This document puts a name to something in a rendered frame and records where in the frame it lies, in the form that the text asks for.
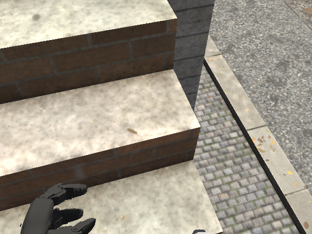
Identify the robot left hand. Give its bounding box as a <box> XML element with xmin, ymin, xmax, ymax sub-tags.
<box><xmin>20</xmin><ymin>182</ymin><xmax>96</xmax><ymax>234</ymax></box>

